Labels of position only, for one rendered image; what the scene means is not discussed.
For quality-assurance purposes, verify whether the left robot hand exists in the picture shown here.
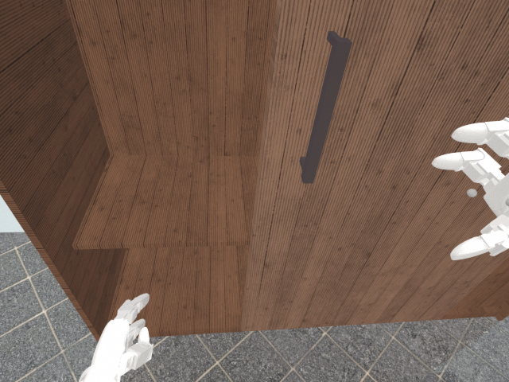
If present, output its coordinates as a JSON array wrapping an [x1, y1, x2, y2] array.
[[91, 294, 153, 376]]

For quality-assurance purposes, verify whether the handle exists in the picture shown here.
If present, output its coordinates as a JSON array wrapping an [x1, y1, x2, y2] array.
[[299, 31, 352, 184]]

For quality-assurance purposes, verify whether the right robot hand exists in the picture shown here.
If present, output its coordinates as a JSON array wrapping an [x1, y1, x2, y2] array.
[[432, 117, 509, 260]]

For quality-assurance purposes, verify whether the wardrobe door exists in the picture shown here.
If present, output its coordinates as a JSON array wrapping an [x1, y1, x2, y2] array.
[[241, 0, 509, 332], [453, 256, 509, 309]]

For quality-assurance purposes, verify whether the left robot forearm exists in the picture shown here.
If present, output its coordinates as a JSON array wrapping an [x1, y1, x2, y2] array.
[[79, 363, 121, 382]]

